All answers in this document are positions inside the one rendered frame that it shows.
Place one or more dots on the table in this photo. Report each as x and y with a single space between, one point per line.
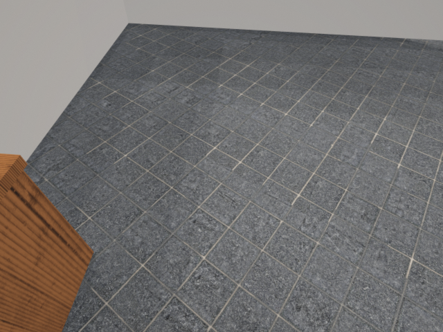
43 259

